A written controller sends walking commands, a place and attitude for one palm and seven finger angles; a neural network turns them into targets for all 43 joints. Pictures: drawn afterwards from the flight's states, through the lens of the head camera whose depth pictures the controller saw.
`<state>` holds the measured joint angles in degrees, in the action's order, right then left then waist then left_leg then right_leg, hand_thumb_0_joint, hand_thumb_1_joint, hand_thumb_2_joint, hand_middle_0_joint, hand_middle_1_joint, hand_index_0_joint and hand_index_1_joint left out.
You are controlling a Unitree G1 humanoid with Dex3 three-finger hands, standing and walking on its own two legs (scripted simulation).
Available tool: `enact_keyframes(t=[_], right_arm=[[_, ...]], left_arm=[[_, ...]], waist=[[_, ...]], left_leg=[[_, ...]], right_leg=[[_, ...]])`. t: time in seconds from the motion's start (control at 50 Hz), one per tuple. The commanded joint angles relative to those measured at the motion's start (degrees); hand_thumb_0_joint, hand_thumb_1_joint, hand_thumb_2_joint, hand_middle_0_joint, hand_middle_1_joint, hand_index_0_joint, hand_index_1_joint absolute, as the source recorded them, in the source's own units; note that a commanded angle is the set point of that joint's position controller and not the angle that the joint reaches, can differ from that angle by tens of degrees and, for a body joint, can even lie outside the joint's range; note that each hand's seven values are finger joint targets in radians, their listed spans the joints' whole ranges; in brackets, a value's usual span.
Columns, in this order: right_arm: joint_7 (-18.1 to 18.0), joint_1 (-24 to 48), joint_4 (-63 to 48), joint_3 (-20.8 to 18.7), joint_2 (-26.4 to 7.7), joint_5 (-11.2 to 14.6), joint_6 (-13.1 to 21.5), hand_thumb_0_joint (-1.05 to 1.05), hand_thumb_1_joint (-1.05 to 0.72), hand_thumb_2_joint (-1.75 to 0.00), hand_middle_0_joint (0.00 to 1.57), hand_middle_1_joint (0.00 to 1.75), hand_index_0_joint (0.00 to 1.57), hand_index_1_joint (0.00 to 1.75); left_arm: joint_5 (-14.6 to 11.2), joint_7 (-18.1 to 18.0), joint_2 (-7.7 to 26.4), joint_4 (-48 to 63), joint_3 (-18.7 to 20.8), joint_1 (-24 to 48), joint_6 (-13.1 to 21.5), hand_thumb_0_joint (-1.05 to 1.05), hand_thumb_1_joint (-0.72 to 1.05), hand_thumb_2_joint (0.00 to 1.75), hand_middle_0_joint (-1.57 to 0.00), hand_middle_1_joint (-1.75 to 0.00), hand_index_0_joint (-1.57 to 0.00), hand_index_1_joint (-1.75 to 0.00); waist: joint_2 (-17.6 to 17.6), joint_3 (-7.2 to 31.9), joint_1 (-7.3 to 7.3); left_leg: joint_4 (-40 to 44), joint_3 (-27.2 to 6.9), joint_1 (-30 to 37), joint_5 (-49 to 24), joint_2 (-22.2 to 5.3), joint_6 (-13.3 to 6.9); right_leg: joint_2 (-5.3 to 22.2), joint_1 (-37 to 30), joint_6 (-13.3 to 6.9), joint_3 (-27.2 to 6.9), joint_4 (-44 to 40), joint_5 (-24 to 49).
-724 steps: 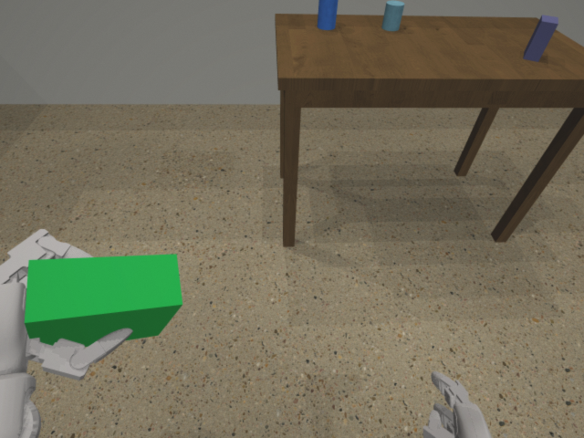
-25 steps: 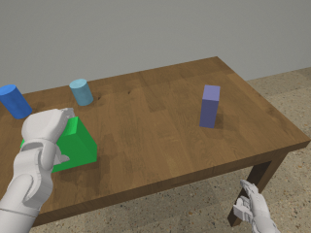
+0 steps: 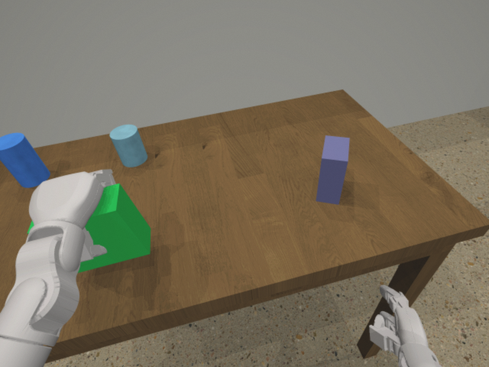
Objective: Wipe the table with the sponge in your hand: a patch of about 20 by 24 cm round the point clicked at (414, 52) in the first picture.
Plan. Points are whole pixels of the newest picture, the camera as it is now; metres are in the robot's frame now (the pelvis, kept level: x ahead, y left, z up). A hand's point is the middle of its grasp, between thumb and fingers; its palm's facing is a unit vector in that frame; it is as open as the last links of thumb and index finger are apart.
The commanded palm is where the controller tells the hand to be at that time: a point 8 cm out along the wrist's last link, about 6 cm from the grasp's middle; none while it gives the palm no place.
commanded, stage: move the sponge above the wiping area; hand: left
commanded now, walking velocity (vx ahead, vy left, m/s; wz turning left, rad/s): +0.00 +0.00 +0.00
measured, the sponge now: (104, 237) +0.26 +0.29 +0.09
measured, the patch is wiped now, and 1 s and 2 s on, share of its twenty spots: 0.00 0.00 0.00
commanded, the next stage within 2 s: lower the sponge onto the table in 0.44 s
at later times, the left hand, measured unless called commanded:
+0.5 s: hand (94, 214) +0.26 +0.28 +0.15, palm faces +0.09 -0.04 -1.00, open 9.9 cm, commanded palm +0.22 +0.27 +0.22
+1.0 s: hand (89, 223) +0.26 +0.29 +0.14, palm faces +0.04 -0.05 -1.00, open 9.9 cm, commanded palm +0.22 +0.28 +0.21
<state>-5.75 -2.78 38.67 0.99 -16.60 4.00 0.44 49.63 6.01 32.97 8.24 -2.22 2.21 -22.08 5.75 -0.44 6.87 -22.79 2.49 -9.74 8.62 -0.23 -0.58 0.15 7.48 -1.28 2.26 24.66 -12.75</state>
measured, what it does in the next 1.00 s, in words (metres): stands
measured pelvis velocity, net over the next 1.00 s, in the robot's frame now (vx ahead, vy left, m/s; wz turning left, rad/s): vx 0.00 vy -0.01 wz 0.01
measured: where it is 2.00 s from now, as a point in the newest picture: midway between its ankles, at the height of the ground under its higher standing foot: outside the picture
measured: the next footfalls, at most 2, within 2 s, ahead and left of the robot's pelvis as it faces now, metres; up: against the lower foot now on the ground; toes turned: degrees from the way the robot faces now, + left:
none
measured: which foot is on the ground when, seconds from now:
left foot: down 0.00-1.00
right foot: down 0.00-1.00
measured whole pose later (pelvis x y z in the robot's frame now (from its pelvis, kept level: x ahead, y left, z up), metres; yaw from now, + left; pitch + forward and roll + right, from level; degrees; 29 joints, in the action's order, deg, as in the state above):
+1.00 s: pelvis +0.00 -0.01 +0.00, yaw +0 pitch -4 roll +0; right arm -5.6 -3.2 37.9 1.5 -17.1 4.0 1.0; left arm 49.5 8.9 33.9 7.2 -1.4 1.9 -22.2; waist 6.3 -0.1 6.6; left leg -24.3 1.6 -11.0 9.2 -0.8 0.0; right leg -0.5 8.4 -1.9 2.8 25.8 -13.4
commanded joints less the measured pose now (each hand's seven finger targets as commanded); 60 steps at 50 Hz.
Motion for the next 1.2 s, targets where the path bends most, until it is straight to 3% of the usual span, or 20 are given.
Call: enact_keyframes(t=[0.0,0.14,0.2,0.22,0.3,0.32,0.4,0.42,0.5,0.52,0.7,0.72,0.8,0.82,0.88,1.0,1.02,1.1,1.12,1.18], right_arm=[[0.71,17.69,-11.44,0.15,-3.57,-0.27,3.76,0.00,-0.90,-0.90,0.20,0.30,0.20,0.30],[0.65,16.91,-10.83,0.37,-3.25,-0.23,3.69,0.00,-0.90,-0.90,0.20,0.30,0.20,0.30],[0.64,18.04,-11.03,0.30,-3.31,-0.05,3.70,0.00,-0.90,-0.90,0.20,0.30,0.20,0.30],[0.68,17.71,-11.33,0.52,-2.89,-0.10,3.79,0.00,-0.90,-0.90,0.20,0.30,0.20,0.30],[0.72,17.58,-10.41,0.15,-4.01,-0.21,3.15,0.00,-0.90,-0.90,0.20,0.30,0.20,0.30],[0.82,17.82,-11.24,0.60,-3.33,-0.04,3.05,0.00,-0.90,-0.90,0.20,0.30,0.20,0.30],[0.76,17.83,-10.63,0.48,-4.08,0.02,2.72,0.00,-0.90,-0.90,0.20,0.30,0.20,0.30],[0.74,17.89,-11.58,0.90,-3.36,0.21,2.96,0.00,-0.90,-0.90,0.20,0.30,0.20,0.30],[0.35,17.15,-11.17,0.61,-3.57,0.01,3.76,0.00,-0.90,-0.90,0.20,0.30,0.20,0.30],[0.24,16.68,-11.32,0.75,-3.09,-0.06,4.08,0.00,-0.90,-0.90,0.20,0.30,0.20,0.30],[0.59,16.02,-10.50,-0.13,-4.11,-0.76,4.17,0.00,-0.90,-0.90,0.20,0.30,0.20,0.30],[0.69,16.09,-11.05,0.27,-3.61,-0.65,4.10,0.00,-0.90,-0.90,0.20,0.30,0.20,0.30],[0.93,17.16,-11.18,0.27,-4.04,-0.33,3.72,0.00,-0.90,-0.90,0.20,0.30,0.20,0.30],[0.94,16.75,-11.64,0.53,-3.46,-0.28,3.85,0.00,-0.90,-0.90,0.20,0.30,0.20,0.30],[0.82,15.19,-11.18,0.14,-3.99,-0.36,3.62,0.00,-0.90,-0.90,0.20,0.30,0.20,0.30],[0.41,15.50,-11.55,0.07,-3.64,-0.71,4.59,0.00,-0.90,-0.90,0.20,0.30,0.20,0.30],[0.46,14.78,-11.56,0.14,-3.07,-0.87,4.81,0.00,-0.90,-0.90,0.20,0.30,0.20,0.30],[0.77,15.83,-10.77,-0.23,-3.33,-0.78,4.59,0.00,-0.90,-0.90,0.20,0.30,0.20,0.30],[0.99,15.36,-10.80,-0.24,-2.92,-0.86,4.52,0.00,-0.90,-0.90,0.20,0.30,0.20,0.30],[1.40,15.47,-10.30,-0.53,-3.64,-0.83,3.62,0.00,-0.90,-0.90,0.20,0.30,0.20,0.30]], left_arm=[[2.31,-2.60,15.30,12.90,9.71,19.02,-0.82,0.00,0.10,1.30,-1.20,-1.60,-1.20,-1.60],[3.19,-2.19,12.60,11.09,6.28,21.68,-1.25,0.00,0.10,1.30,-1.20,-1.60,-1.20,-1.60],[3.35,-2.51,14.36,12.33,7.95,22.54,-1.48,0.00,0.10,1.30,-1.20,-1.60,-1.20,-1.60],[3.11,-2.49,11.72,12.00,5.74,22.42,-1.66,0.00,0.10,1.30,-1.20,-1.60,-1.20,-1.60],[3.55,-2.81,17.21,9.01,10.71,20.84,-3.25,0.00,0.10,1.30,-1.20,-1.60,-1.20,-1.60],[3.25,-2.45,13.56,9.83,7.48,21.46,-3.46,0.00,0.10,1.30,-1.20,-1.60,-1.20,-1.60],[3.31,-1.53,16.89,7.92,9.81,21.03,-4.44,0.00,0.10,1.30,-1.20,-1.60,-1.20,-1.60],[2.78,-0.94,12.91,8.43,6.00,22.32,-4.20,0.00,0.10,1.30,-1.20,-1.60,-1.20,-1.60],[2.89,0.02,15.56,9.54,7.61,22.87,-2.02,0.00,0.10,1.30,-1.20,-1.60,-1.20,-1.60],[2.89,0.14,13.46,9.66,5.84,23.74,-1.15,0.00,0.10,1.30,-1.20,-1.60,-1.20,-1.60],[1.75,-2.64,20.68,9.02,15.19,19.08,0.46,0.00,0.10,1.30,-1.20,-1.60,-1.20,-1.60],[1.26,-2.53,17.17,9.23,12.06,19.11,0.13,0.00,0.10,1.30,-1.20,-1.60,-1.20,-1.60],[1.05,-1.36,18.16,9.58,12.68,17.12,-1.37,0.00,0.10,1.30,-1.20,-1.60,-1.20,-1.60],[0.79,-0.73,14.17,10.34,8.70,17.80,-1.25,0.00,0.10,1.30,-1.20,-1.60,-1.20,-1.60],[1.39,0.62,13.98,9.05,7.52,16.64,-0.69,0.00,0.10,1.30,-1.20,-1.60,-1.20,-1.60],[2.21,-0.97,18.14,14.38,12.29,17.48,3.39,0.00,0.10,1.30,-1.20,-1.60,-1.20,-1.60],[2.22,-1.79,15.85,14.28,10.84,17.82,4.01,0.00,0.10,1.30,-1.20,-1.60,-1.20,-1.60],[2.33,-4.64,16.29,13.87,12.60,17.07,3.35,0.00,0.10,1.30,-1.20,-1.60,-1.20,-1.60],[2.40,-5.05,12.84,13.47,9.89,16.28,2.89,0.00,0.10,1.30,-1.20,-1.60,-1.20,-1.60],[2.64,-5.25,12.32,11.36,8.98,13.99,0.43,0.00,0.10,1.30,-1.20,-1.60,-1.20,-1.60]], waist=[[1.49,11.22,1.78],[-0.40,11.20,1.34],[0.55,11.48,1.71],[0.37,12.22,1.77],[-1.15,11.37,2.22],[-1.95,11.84,1.93],[-1.57,9.80,1.65],[-1.87,10.41,1.22],[-0.45,10.75,0.80],[-1.48,11.50,0.60],[-0.88,12.11,2.51],[-0.95,12.01,2.05],[0.08,11.06,1.97],[0.12,11.22,1.27],[-1.23,9.60,0.61],[0.63,11.99,1.37],[0.53,12.87,1.39],[2.63,11.59,2.15],[1.72,12.07,1.98],[-0.46,10.83,1.96]], left_leg=[[3.68,-6.00,4.94,-1.91,1.01,-0.46],[4.07,-5.73,4.57,-0.23,1.15,-0.47],[4.81,-6.33,4.56,1.36,1.27,-0.47],[4.69,-5.85,4.40,0.74,1.28,-0.50],[3.84,-5.61,3.56,0.32,1.38,-0.41],[3.71,-5.03,3.24,-0.35,1.46,-0.47],[3.03,-5.20,3.00,0.46,1.63,-0.62],[2.76,-4.72,2.70,0.51,1.66,-0.72],[1.88,-5.03,4.32,0.88,1.80,-0.93],[1.34,-4.70,4.42,0.02,1.84,-1.07],[0.47,-4.99,4.59,-4.60,1.40,-0.65],[0.41,-4.46,4.05,-5.14,1.33,-0.68],[0.51,-4.76,3.87,-4.97,1.50,-0.69],[0.44,-4.27,3.90,-4.88,1.35,-0.82],[0.60,-4.73,3.68,-3.42,1.33,-1.01],[1.10,-5.72,5.77,-2.97,1.27,-1.00],[1.04,-5.37,5.78,-4.13,1.27,-1.00],[2.58,-6.01,5.97,-3.65,1.04,-0.40],[2.52,-5.35,5.83,-4.63,0.87,-0.37],[3.27,-5.26,4.91,-4.02,0.87,-0.27]], right_leg=[[-0.18,0.49,-3.39,-5.88,-4.83,1.30],[0.13,1.34,-2.84,-4.55,-5.06,-0.36],[-0.59,0.75,-3.36,-5.89,-4.78,-0.92],[-0.06,0.36,-3.02,-4.55,-4.46,-0.56],[-0.35,0.61,-3.51,-7.11,-5.15,-1.45],[0.19,0.31,-2.97,-5.59,-4.86,-1.11],[-0.18,2.25,-3.14,-7.10,-5.65,-2.53],[0.48,2.00,-2.64,-5.72,-5.32,-2.47],[0.19,3.01,-2.88,-7.27,-5.91,-2.97],[0.54,2.92,-2.59,-6.18,-5.62,-2.43],[0.48,0.69,-3.41,-8.69,-5.56,1.89],[1.02,0.35,-2.89,-7.20,-5.10,2.70],[0.53,1.10,-2.95,-7.57,-5.14,2.88],[1.07,1.29,-2.42,-5.96,-4.86,2.97],[0.92,2.67,-2.16,-5.43,-5.31,2.13],[0.03,1.74,-3.19,-6.76,-5.40,1.21],[0.34,1.12,-2.95,-5.24,-4.98,1.88],[-0.44,0.83,-3.69,-6.19,-5.26,2.08],[-0.01,0.46,-3.25,-4.58,-4.85,2.83],[-0.01,0.58,-2.88,-4.53,-5.34,2.66]])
